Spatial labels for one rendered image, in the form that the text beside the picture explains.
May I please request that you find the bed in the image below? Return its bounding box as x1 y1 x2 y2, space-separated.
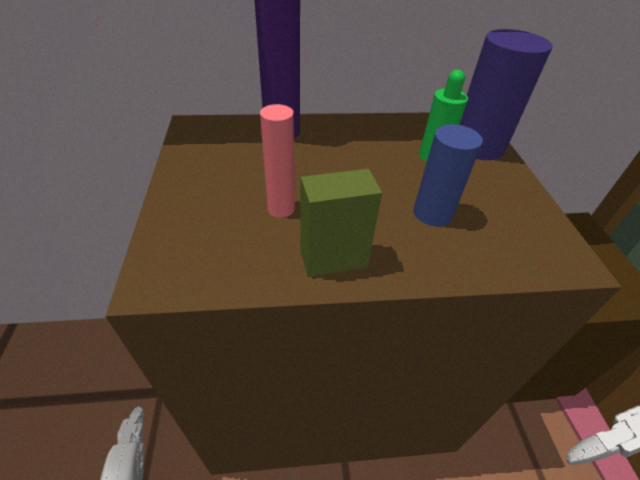
586 151 640 480

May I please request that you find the right robot hand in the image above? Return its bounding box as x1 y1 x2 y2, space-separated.
566 406 640 465

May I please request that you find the left robot hand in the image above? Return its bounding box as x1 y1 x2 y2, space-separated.
100 407 144 480

